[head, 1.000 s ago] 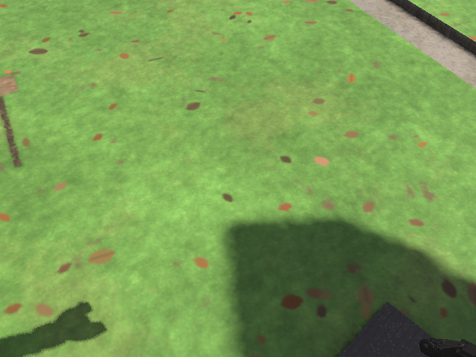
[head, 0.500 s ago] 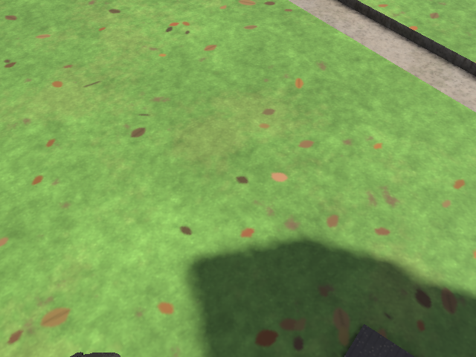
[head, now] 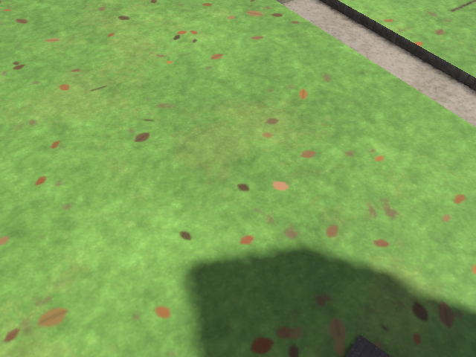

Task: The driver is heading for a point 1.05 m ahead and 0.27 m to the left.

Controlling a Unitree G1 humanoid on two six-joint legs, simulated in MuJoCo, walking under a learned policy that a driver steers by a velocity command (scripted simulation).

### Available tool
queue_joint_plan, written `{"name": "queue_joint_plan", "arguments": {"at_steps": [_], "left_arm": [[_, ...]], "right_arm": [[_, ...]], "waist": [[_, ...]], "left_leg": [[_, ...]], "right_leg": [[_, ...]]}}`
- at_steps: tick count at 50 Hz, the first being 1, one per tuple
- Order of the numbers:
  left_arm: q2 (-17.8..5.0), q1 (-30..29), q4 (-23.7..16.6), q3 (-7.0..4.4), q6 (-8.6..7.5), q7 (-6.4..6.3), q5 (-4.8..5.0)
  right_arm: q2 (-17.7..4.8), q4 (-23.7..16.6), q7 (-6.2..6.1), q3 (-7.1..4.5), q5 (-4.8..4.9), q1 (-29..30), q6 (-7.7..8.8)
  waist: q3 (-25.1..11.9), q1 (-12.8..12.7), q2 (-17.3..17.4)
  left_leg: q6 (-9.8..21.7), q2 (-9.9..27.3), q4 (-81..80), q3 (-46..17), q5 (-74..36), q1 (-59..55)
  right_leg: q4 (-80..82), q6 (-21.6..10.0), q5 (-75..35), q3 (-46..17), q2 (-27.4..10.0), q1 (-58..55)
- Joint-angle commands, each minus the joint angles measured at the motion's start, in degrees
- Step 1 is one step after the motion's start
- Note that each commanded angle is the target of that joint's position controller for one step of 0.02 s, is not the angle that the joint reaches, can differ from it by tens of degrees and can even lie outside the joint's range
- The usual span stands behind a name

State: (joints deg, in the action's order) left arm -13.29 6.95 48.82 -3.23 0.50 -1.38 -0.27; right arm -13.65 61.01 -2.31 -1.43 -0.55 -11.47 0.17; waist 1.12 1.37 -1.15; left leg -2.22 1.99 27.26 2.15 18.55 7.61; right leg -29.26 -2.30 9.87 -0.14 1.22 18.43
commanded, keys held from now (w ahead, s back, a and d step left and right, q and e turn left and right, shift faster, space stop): no key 1.00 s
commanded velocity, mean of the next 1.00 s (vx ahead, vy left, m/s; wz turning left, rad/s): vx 0.00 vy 0.00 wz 0.00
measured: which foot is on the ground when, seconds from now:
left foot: down 0.00-1.00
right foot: down 0.00-1.00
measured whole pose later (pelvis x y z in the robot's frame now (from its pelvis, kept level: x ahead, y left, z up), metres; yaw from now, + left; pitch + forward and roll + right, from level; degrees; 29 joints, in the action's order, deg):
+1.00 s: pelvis +0.01 +0.00 +0.00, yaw +0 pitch +0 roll +1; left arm -11.6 6.9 61.9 -1.6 0.5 -1.9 0.6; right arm -8.1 64.0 -3.1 -1.4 -0.2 -20.5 1.7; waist 1.5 0.0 -1.0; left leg -2.1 1.9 26.9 1.9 18.8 7.5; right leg -28.8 -2.2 9.9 -0.4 1.4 18.4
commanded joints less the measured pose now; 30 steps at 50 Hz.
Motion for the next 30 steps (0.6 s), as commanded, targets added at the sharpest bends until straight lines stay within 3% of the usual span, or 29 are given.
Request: {"name": "queue_joint_plan", "arguments": {"at_steps": [1, 30], "left_arm": [[-6.1, -2.96, -2.37, -1.21, -0.86, -0.34, 0.06], [-4.45, -1.25, 8.41, 0.3, -0.58, -0.53, 0.67]], "right_arm": [[-5.67, -1.02, -0.3, -0.93, -0.01, -1.42, 0.74], [-0.68, 2.2, -0.73, -0.43, 0.23, -11.38, 1.79]], "waist": [[-1.22, -0.04, -0.08], [0.25, -1.06, 0.92]], "left_leg": [[1.12, 0.19, -5.12, -0.45, -1.52, 6.5], [1.14, -0.46, -5.86, -0.26, -2.54, 7.86]], "right_leg": [[7.21, -3.45, 4.64, -5.37, -3.92, -4.95], [6.25, -3.7, 1.12, -4.22, -2.82, -5.66]]}}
